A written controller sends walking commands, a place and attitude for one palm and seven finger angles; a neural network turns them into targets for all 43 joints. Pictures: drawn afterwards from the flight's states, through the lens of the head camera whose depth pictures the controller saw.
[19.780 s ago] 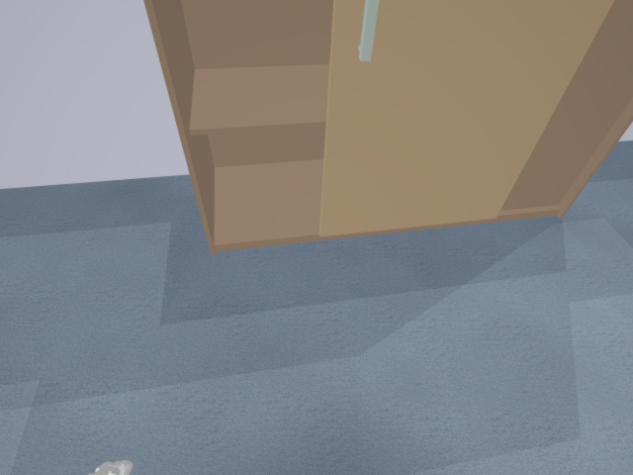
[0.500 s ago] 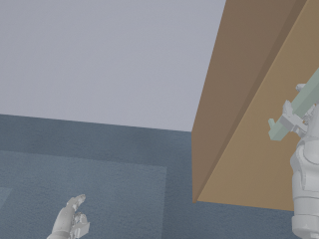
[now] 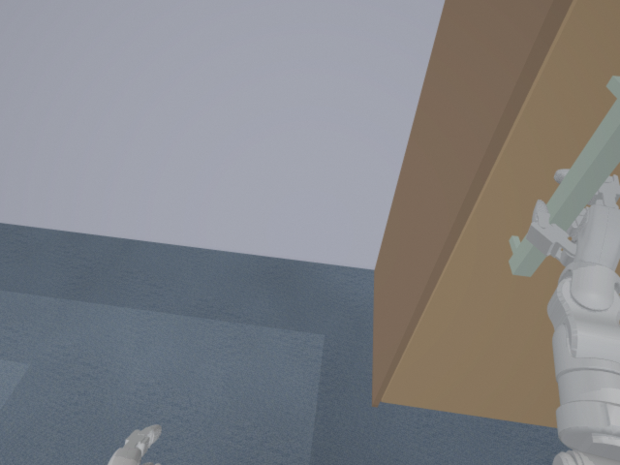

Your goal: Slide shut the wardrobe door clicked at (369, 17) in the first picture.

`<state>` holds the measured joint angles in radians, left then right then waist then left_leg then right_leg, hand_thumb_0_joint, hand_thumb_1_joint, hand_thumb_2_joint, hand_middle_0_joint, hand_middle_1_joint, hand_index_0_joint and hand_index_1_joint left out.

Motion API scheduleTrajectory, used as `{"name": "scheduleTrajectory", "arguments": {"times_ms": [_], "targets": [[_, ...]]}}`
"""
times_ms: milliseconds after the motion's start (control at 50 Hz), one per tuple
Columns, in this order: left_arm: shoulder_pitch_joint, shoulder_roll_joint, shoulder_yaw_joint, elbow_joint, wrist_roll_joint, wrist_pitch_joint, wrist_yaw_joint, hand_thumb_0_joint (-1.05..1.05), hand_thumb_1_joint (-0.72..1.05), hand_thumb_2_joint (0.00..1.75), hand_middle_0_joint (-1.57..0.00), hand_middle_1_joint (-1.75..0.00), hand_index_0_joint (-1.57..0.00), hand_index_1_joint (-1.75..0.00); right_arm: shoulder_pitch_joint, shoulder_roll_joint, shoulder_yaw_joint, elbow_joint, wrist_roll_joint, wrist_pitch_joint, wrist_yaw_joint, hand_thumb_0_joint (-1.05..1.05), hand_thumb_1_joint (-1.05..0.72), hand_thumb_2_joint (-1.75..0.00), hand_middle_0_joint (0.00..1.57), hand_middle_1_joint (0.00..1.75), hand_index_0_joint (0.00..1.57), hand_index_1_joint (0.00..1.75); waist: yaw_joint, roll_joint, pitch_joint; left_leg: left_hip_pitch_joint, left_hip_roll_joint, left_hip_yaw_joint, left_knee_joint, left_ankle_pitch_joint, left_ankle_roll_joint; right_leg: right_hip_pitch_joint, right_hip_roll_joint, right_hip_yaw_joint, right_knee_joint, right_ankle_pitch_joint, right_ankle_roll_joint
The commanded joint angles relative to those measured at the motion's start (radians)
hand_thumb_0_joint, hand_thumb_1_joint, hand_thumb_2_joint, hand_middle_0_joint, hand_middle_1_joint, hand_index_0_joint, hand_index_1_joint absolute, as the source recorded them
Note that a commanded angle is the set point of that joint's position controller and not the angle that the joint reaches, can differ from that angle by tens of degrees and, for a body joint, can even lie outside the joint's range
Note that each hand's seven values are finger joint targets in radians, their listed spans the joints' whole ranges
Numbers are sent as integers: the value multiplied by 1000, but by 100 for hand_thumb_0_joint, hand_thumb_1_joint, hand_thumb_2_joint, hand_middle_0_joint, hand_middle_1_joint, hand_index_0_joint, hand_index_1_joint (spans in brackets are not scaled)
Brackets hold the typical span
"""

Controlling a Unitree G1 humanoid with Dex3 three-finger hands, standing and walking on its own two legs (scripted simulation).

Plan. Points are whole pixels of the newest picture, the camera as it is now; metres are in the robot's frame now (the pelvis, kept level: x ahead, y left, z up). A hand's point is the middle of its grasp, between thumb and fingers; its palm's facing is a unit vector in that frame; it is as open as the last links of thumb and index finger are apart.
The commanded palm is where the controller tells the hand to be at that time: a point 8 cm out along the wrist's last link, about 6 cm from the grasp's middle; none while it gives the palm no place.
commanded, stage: loosen the grip on the handle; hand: right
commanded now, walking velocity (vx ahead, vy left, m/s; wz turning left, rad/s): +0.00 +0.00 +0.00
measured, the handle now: (562, 189) +0.43 -0.28 +0.18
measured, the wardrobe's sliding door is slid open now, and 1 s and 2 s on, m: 0.00 0.00 0.00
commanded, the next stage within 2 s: slip the hand off the handle in 0.58 s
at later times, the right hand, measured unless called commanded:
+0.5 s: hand (544, 221) +0.40 -0.27 +0.15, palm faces +0.45 +0.88 -0.16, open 13.5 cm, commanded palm +0.36 -0.30 +0.15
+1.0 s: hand (573, 226) +0.40 -0.30 +0.15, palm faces +0.46 +0.87 -0.14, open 14.0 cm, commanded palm +0.36 -0.34 +0.15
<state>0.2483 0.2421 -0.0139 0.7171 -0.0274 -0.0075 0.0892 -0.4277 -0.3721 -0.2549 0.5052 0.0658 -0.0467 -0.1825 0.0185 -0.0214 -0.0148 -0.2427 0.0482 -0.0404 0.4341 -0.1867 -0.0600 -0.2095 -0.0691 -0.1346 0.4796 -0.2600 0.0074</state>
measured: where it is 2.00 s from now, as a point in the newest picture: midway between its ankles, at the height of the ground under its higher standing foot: outside the picture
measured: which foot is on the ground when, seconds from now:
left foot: down 0.00-1.00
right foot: down 0.00-1.00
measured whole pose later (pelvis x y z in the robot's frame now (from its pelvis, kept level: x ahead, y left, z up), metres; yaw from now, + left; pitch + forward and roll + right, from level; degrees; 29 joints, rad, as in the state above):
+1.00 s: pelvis +0.00 +0.02 -0.01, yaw -3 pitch +5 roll +0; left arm 0.29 0.23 -0.03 0.67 -0.01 -0.10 0.07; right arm -0.60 -0.46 -0.43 0.73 0.01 -0.11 0.00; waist 0.03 0.01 -0.06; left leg -0.40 0.05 0.02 0.57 -0.26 -0.04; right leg -0.39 -0.05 -0.03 0.60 -0.30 0.02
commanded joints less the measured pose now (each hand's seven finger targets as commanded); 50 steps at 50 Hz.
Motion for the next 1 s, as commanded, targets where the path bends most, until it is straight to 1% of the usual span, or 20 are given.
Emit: {"name": "scheduleTrajectory", "arguments": {"times_ms": [0, 20, 40, 60, 80, 100, 140, 220, 300, 360, 380, 400, 440, 480, 560, 640, 660, 760, 800, 980], "targets": [[7, 232, 178, -116, 95, -140, -30, 0, 90, 90, -20, -30, -20, -30, -1142, -753, -461, -94, -177, -64, 74, 0, -78, -84, 45, 140, 45, 140, 22, -124, -292, 9, -48, 105, 92, 396, 162, 40, 21, 154, -88, 541, 55], [74, 151, 124, -101, 28, -155, -50, 0, 90, 90, -20, -30, -20, -30, -763, -217, -92, 211, -168, 10, 138, 0, -66, -78, 45, 140, 45, 140, 25, 4, -367, -41, -39, 117, 91, 230, 120, 128, -3, 116, -32, 705, 95], [89, 171, 134, -83, 16, -154, -56, 0, 90, 90, -20, -30, -20, -30, -522, -193, -213, 188, -71, 1, 160, 0, -54, -73, 45, 140, 45, 140, -29, 7, -335, -33, -50, 113, 49, 223, 99, 114, -6, 95, -4, 630, 71], [51, 193, 117, -107, 21, -151, -60, 0, 90, 90, -20, -30, -20, -30, -540, -255, -240, 43, -25, -43, 155, 0, -42, -67, 45, 140, 45, 140, -49, -36, -377, 24, -40, 89, 33, 224, 93, 122, 9, 69, -17, 479, 42], [18, 172, 113, -124, 27, -159, -63, 0, 90, 90, -20, -30, -20, -30, -600, -209, -153, -18, -47, -72, 141, 0, -30, -61, 45, 140, 45, 140, -34, -86, -356, 21, -33, 81, 29, 196, 98, 79, 26, 57, -17, 351, 26], [27, 162, 105, -126, 28, -162, -67, 0, 90, 90, -20, -30, -20, -30, -633, -152, -83, -10, -76, -89, 122, 0, -17, -55, 45, 140, 45, 140, 5, -43, -321, -15, -36, 94, 27, 133, 97, 37, 22, 73, -24, 240, 16], [46, 171, 97, -118, 13, -164, -65, 0, 90, 90, -20, -30, -20, -30, -628, -193, -61, 58, -123, -110, 86, 0, 7, -43, 45, 140, 45, 140, 20, 35, -235, -81, -30, 85, 8, -35, 88, -44, 24, 92, -53, 7, -6], [35, 171, 78, -115, -1, -175, -39, 0, 90, 90, -20, -30, -20, -30, -740, -291, -81, 103, -113, -143, 71, 0, 55, -20, 42, 137, 42, 137, 25, 28, -236, -81, -12, 30, -39, -218, 80, -99, 54, 76, -49, -160, -26], [43, 177, 72, -104, -5, -179, -24, 0, 90, 90, -20, -30, -20, -30, -754, -348, -111, 144, -84, -177, 102, 0, 55, -20, 37, 130, 37, 130, 22, 58, -219, -73, -8, 13, -52, -262, 76, -131, 59, 80, -27, -162, -33], [40, 179, 79, -112, 1, -174, -21, 0, 90, 90, -20, -30, -20, -30, -693, -425, -192, 107, -61, -215, 112, 0, 55, -20, 33, 125, 33, 125, -11, 49, -270, -11, -6, -2, -39, -220, 73, -147, 64, 77, -9, -92, -41], [27, 169, 69, -117, -1, -175, -22, 0, 90, 90, -20, -30, -20, -30, -770, -356, -113, 43, -60, -221, 115, 0, 55, -20, 32, 123, 32, 123, 14, -7, -264, -34, -8, 4, -32, -189, 72, -121, 64, 78, -11, -86, -42], [40, 168, 75, -106, 0, -177, -19, 0, 90, 90, -20, -30, -20, -30, -769, -361, -124, 66, -59, -216, 112, 0, 55, -20, 30, 122, 30, 122, 23, 17, -253, -43, -10, 4, -32, -182, 72, -120, 59, 84, -4, -83, -44], [54, 178, 72, -98, 1, -174, -17, 0, 90, 90, -20, -30, -20, -30, -693, -377, -145, 114, -53, -198, 117, 0, 55, -20, 28, 118, 28, 118, 13, 23, -235, -43, -13, 9, -28, -140, 71, -126, 59, 82, 3, -38, -45], [71, 181, 77, -98, 4, -172, -16, 0, 90, 90, -20, -30, -20, -30, -687, -389, -162, 65, -49, -195, 128, 0, 55, -20, 25, 115, 25, 115, 8, 5, -294, -10, -20, 26, 6, -5, 75, -97, 61, 82, 13, 64, -43], [79, 171, 80, -107, 4, -166, -19, 0, 90, 90, -20, -30, -20, -30, -591, -339, -175, -8, -15, -167, 142, 0, 55, -20, 25, 115, 25, 115, -12, 2, -337, 33, -28, 50, 54, 199, 75, -62, 66, 78, 32, 212, -37], [71, 165, 75, -122, 6, -161, -22, 0, 90, 90, -20, -30, -20, -30, -541, -306, -165, -65, -18, -135, 130, 0, 55, -20, 25, 115, 25, 115, -13, 12, -325, 19, -33, 63, 68, 213, 70, -62, 65, 82, 38, 230, -34], [76, 168, 73, -109, 6, -158, -18, 0, 90, 90, -20, -30, -20, -30, -571, -340, -184, -34, -30, -129, 122, 0, 55, -20, 25, 115, 25, 115, 5, 24, -289, -15, -35, 66, 65, 185, 68, -73, 61, 87, 39, 207, -33], [66, 159, 61, -125, 8, -145, -8, 0, 90, 90, -20, -30, -20, -30, -580, -367, -206, -9, -44, -114, 120, 0, 55, -20, 25, 115, 25, 115, -2, 17, -282, -33, -35, 67, 66, 120, 68, -92, 64, 98, 35, 158, -31], [67, 161, 60, -131, 10, -140, -1, 0, 90, 90, -20, -30, -20, -30, -572, -430, -260, 5, -43, -115, 122, 0, 55, -20, 25, 115, 25, 115, -16, 35, -291, -14, -35, 64, 68, 117, 70, -106, 64, 101, 38, 158, -33], [83, 165, 54, -151, 14, -131, -2, 0, 90, 90, -20, -30, -20, -30, -588, -453, -247, 14, -56, -151, 174, 0, 55, -20, 25, 115, 25, 115, -9, -41, -315, -43, -42, 69, 90, 122, 76, -98, 65, 108, 52, 172, -27]]}}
